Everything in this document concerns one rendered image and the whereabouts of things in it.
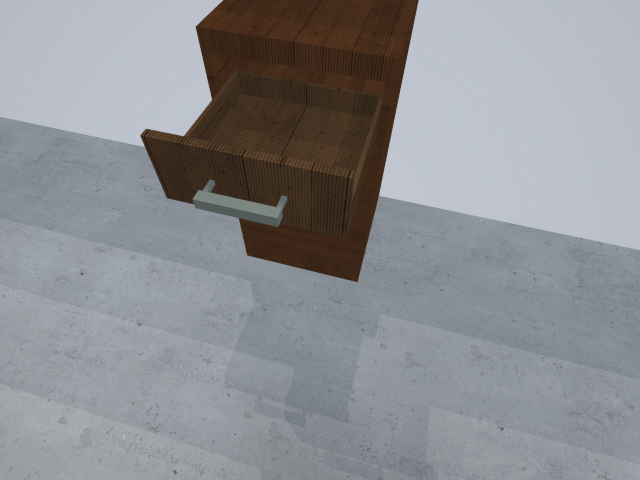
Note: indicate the drawer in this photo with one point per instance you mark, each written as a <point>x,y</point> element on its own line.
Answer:
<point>262,137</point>

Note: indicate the cabinet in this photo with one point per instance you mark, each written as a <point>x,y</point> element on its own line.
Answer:
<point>359,45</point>

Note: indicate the handle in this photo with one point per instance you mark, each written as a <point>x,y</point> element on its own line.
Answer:
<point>238,208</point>

